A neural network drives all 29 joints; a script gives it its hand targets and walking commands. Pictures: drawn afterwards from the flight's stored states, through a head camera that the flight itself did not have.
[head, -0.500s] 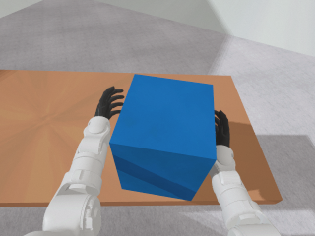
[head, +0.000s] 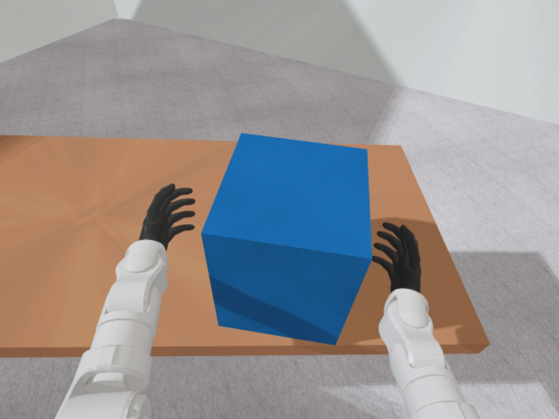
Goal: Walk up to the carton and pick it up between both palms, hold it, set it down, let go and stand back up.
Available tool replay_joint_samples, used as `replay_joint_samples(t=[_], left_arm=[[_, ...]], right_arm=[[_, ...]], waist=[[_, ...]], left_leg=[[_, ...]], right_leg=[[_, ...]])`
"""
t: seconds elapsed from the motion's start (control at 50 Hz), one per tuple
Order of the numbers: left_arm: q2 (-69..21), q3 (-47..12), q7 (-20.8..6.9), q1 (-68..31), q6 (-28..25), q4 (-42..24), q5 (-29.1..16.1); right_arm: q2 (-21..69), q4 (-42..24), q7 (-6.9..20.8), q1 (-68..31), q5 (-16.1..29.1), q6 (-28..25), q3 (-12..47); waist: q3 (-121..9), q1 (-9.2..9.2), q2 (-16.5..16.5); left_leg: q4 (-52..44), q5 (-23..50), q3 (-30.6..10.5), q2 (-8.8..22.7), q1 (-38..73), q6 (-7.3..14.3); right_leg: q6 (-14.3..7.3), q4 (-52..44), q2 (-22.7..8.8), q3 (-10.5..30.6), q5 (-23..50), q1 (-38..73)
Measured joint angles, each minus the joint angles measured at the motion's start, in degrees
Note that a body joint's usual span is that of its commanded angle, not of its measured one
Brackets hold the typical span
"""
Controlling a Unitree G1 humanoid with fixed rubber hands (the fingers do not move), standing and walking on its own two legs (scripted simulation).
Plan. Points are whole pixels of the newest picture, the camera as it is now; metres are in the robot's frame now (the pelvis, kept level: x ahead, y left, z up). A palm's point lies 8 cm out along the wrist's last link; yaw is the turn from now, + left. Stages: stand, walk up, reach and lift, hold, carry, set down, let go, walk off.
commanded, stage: set down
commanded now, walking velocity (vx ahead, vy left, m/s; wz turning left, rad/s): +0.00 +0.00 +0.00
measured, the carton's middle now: (289, 241) +0.38 +0.00 +0.04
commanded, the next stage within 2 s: none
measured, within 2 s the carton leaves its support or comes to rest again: neither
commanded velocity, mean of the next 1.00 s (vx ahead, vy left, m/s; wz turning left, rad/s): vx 0.00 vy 0.00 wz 0.00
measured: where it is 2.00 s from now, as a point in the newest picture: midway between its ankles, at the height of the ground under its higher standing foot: outside the picture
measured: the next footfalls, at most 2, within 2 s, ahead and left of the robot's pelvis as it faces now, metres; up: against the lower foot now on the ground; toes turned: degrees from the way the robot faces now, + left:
none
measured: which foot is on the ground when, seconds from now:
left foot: down 0.00-1.00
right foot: down 0.00-1.00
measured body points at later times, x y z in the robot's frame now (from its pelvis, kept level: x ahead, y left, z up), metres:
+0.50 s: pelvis +0.00 +0.00 +0.00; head -0.02 +0.02 +0.45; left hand +0.27 +0.23 +0.06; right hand +0.23 -0.19 +0.05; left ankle +0.02 +0.13 -0.75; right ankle +0.03 -0.14 -0.75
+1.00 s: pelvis +0.01 +0.00 +0.00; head +0.01 +0.02 +0.45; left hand +0.24 +0.23 +0.03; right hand +0.20 -0.20 +0.03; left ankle +0.02 +0.13 -0.75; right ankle +0.03 -0.14 -0.75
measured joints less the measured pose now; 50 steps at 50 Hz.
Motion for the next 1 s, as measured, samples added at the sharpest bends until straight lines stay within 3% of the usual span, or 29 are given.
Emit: replay_joint_samples(t=[0.26,0.56,0.74,1.0], left_arm=[[1.7,-0.7,-0.9,14.8,5.0,-16.5,-2.0],[4.4,-4.7,-0.9,29.7,6.1,-32.6,-5.8],[5.7,-5.2,-0.8,33.2,5.4,-34.9,-6.4],[5.7,-5.9,-0.2,38.6,4.1,-36.2,-6.4]], right_arm=[[0.0,-17.7,1.5,14.3,0.0,6.3,0.1],[0.0,-34.5,4.5,29.3,0.0,10.7,0.1],[0.0,-38.5,6.2,34.9,0.0,11.3,0.1],[0.0,-39.0,8.0,38.7,0.0,10.2,0.1]], waist=[[-0.4,0.00,0.0],[-0.5,0.00,0.0],[-0.5,0.00,0.0],[-0.4,0.00,0.0]], left_leg=[[0.0,0.2,0.0,0.0,0.0,0.0],[0.0,-0.2,0.0,0.0,0.0,0.0],[0.0,-0.5,0.0,0.0,0.0,0.0],[0.0,-1.0,0.1,0.0,0.0,0.0]], right_leg=[[0.0,0.0,0.0,0.0,0.2,0.0],[-0.1,0.0,0.0,0.0,-0.2,0.0],[-0.2,0.0,0.0,0.0,-0.5,0.0],[-0.2,0.0,0.0,0.0,-1.1,0.0]])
